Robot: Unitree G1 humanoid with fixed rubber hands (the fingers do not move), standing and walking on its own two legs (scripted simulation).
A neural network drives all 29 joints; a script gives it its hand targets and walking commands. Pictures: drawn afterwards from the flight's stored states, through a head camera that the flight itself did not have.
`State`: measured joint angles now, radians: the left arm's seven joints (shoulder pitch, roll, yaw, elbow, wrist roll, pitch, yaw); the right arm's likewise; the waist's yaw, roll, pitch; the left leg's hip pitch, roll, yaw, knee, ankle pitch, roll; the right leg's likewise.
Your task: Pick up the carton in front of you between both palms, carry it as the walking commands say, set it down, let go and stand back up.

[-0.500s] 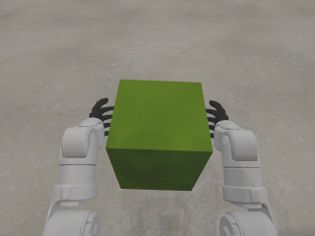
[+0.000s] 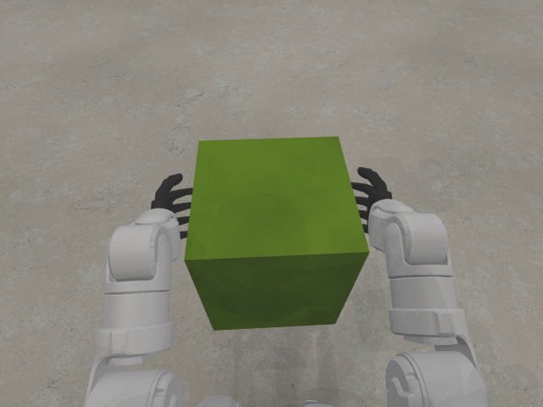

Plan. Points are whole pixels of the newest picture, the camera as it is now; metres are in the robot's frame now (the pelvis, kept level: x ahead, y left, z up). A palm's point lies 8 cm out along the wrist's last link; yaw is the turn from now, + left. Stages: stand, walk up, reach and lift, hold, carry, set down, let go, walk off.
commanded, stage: carry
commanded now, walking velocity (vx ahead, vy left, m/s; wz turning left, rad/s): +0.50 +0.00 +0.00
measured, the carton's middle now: (272, 239) +0.37 +0.01 +0.01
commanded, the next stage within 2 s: none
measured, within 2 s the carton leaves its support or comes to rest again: neither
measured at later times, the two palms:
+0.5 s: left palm (185, 71) +0.67 +0.17 +0.12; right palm (343, 81) +0.65 -0.12 +0.12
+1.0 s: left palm (215, 36) +0.87 +0.14 +0.09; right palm (342, 37) +0.88 -0.16 +0.08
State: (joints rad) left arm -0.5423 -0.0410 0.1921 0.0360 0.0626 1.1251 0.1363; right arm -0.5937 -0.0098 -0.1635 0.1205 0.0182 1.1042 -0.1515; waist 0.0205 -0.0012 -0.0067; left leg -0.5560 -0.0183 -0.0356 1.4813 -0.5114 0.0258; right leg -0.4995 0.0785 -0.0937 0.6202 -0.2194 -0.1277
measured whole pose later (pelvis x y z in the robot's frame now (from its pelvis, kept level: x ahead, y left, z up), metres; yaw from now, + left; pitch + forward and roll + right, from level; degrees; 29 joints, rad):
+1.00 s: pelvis +0.62 -0.02 +0.03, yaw +2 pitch +4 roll +1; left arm -0.11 -0.13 0.09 -0.22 0.12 1.18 0.09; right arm -0.11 0.13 -0.10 -0.23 -0.13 1.19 -0.09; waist 0.02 0.01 -0.13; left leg -0.50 0.08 0.07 1.03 -0.31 0.00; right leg -0.27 -0.02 -0.22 0.38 -0.17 -0.07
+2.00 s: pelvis +1.15 -0.01 +0.02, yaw +1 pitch +3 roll -1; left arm -0.13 -0.13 0.09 -0.31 0.11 1.17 0.08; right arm -0.14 0.13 -0.09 -0.32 -0.13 1.19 -0.09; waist 0.00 0.03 -0.09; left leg -0.18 0.07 0.12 0.47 -0.33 -0.03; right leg -0.32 -0.04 -0.23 0.45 -0.19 -0.05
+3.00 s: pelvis +1.13 +0.01 +0.02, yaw +1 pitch +2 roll +0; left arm -0.19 -0.14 0.16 0.18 0.24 0.73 0.02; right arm -0.20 0.14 -0.16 0.18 -0.24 0.74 -0.03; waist 0.00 0.00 -0.11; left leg -0.20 0.05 0.15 0.53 -0.35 0.01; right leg -0.34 -0.07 -0.18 0.52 -0.20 -0.02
